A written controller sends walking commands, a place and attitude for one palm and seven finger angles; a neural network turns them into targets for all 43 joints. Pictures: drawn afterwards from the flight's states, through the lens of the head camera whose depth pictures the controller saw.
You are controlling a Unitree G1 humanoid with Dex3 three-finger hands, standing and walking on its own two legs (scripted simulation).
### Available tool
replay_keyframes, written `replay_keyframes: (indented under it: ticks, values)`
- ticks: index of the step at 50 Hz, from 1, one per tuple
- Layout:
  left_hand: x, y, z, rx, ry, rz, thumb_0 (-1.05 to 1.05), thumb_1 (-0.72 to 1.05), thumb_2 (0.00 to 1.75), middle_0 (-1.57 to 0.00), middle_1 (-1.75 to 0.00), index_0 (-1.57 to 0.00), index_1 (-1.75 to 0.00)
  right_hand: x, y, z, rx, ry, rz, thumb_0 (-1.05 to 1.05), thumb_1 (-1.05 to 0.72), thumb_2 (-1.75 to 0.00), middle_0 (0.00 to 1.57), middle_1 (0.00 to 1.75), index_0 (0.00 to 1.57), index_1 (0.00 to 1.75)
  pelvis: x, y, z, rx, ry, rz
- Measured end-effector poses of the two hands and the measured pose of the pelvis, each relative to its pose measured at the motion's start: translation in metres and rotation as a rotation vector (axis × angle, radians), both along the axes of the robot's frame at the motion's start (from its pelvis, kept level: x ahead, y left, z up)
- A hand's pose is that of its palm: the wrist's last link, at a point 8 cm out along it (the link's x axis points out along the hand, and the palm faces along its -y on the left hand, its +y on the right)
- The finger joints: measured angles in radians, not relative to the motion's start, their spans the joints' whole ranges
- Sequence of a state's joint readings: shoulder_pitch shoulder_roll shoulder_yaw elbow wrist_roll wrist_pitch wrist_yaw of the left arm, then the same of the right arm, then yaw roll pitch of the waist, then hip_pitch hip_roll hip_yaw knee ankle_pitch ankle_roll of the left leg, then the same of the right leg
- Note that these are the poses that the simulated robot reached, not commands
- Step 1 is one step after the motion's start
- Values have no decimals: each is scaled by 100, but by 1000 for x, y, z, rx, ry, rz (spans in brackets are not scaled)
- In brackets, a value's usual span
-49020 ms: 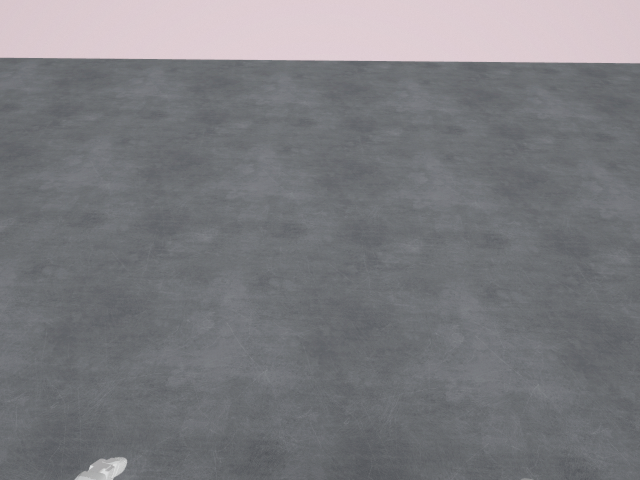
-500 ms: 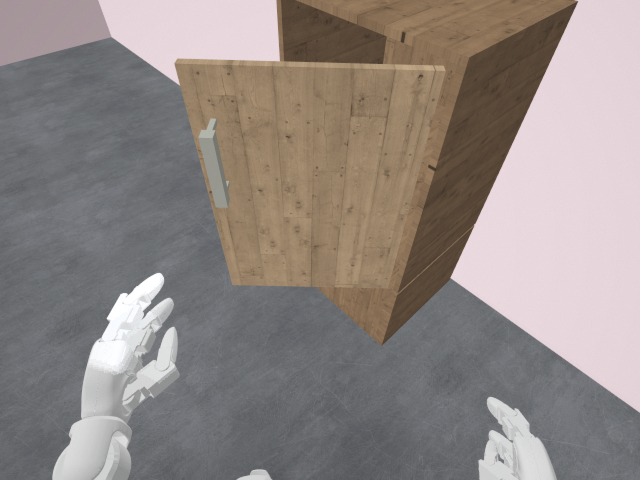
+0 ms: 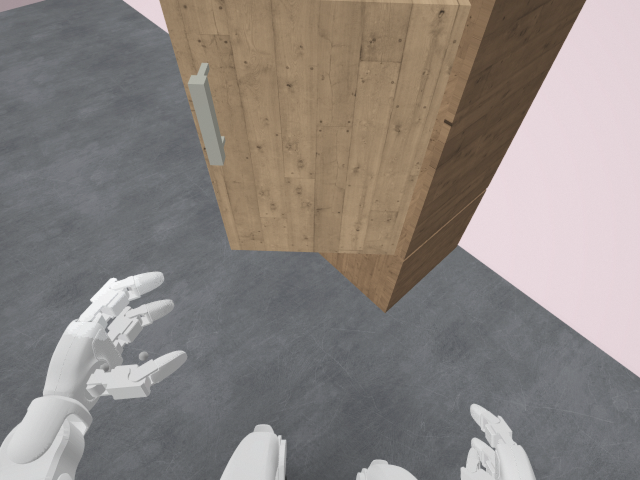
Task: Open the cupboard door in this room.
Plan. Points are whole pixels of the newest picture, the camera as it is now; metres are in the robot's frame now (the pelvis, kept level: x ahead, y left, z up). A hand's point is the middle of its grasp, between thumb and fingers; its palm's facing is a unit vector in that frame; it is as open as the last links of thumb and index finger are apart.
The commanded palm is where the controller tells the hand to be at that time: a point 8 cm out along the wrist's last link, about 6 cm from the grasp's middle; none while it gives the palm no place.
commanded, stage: raise the hand with hooked fingers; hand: left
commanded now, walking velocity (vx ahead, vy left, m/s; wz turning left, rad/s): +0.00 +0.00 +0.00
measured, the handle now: (211, 116) +0.64 +0.21 +0.08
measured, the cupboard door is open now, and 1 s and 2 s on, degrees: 46 46 46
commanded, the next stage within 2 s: move the hooked fingers beside the handle in 1.32 s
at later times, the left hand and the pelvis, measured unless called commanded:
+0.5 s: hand (68, 319) +0.27 +0.29 +0.08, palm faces +0.07 -1.00 -0.05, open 13.5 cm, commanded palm +0.25 +0.33 +0.08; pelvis +0.01 +0.03 +0.02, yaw +1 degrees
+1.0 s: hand (66, 300) +0.29 +0.29 +0.09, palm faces +0.01 -1.00 -0.02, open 14.0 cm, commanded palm +0.26 +0.34 +0.10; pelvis +0.00 +0.02 +0.03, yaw +0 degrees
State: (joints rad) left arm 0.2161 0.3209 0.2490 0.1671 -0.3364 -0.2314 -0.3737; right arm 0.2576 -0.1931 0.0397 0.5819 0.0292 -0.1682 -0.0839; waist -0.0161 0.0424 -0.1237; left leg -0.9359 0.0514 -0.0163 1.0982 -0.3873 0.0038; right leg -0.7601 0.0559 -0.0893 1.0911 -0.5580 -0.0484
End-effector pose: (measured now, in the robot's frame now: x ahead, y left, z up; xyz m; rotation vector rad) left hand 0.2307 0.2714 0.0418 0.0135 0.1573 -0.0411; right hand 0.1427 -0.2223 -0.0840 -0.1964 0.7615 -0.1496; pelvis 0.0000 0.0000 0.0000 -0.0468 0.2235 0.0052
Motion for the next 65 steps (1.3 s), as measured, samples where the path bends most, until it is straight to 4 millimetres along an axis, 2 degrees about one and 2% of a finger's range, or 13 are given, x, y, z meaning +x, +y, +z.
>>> replay_keyframes:
  ticks: [3,7,12,16,23,27,32,38,41,46,52,59,65]
  values:
    - [-1,17,11,10,-33,97,1,12,56,-26,-80,-26,-80,-12,-6,5,-20,33,-36,1,-90,-90,20,30,21,30,7,5,7,6,6,-12]
    - [-3,34,25,62,-147,142,1,3,52,-26,-86,-26,-86,-16,-15,7,-67,60,-25,1,-90,-90,20,30,21,30,10,12,6,1,15,-6]
    - [3,37,12,42,-126,59,0,-9,47,-26,-93,-27,-93,-5,-18,11,-108,46,-8,1,-91,-90,20,30,20,30,9,20,2,-11,22,3]
    - [7,38,9,14,-86,22,0,-18,43,-27,-99,-28,-99,10,-10,24,-116,-9,0,1,-91,-90,20,30,20,30,9,25,7,-13,14,0]
    - [12,64,39,39,-191,107,0,-34,36,-29,-110,-29,-110,31,13,43,-91,-88,60,1,-91,-90,20,30,20,30,9,29,14,-19,-12,10]
    - [16,73,39,34,-147,98,0,-42,33,-29,-114,-29,-115,36,23,45,-71,-94,87,1,-90,-90,20,30,21,30,7,31,17,-22,-21,18]
    - [18,75,36,16,-93,66,-1,-47,31,-29,-118,-30,-118,30,25,46,-68,-81,89,1,-90,-90,20,30,21,30,5,31,21,-22,-31,17]
    - [24,84,53,32,-172,99,-1,-49,30,-30,-119,-30,-119,16,17,43,-82,-40,77,1,-90,-90,20,30,21,30,3,28,23,-19,-45,16]
    - [29,89,55,26,-164,102,-1,-49,30,-30,-119,-30,-119,8,10,41,-89,-14,64,1,-90,-90,20,30,21,30,2,26,23,-17,-47,18]
    - [35,85,51,7,-110,63,-1,-50,30,-30,-119,-30,-120,-3,-1,41,-97,10,35,1,-90,-90,20,30,21,30,2,23,25,-15,-44,13]
    - [36,73,51,9,-134,56,-1,-50,30,-30,-120,-30,-120,-7,-11,41,-102,11,22,1,-90,-90,20,30,21,30,4,19,25,-9,-41,4]
    - [37,70,48,10,-142,88,-1,-50,30,-30,-120,-30,-120,-2,-14,37,-93,12,27,1,-91,-90,20,30,21,30,6,13,23,-6,-36,5]
    - [38,63,54,24,-150,66,-1,-50,30,-30,-120,-30,-120,7,-13,36,-76,-8,34,1,-91,-90,20,30,21,30,8,10,23,-3,-36,4]
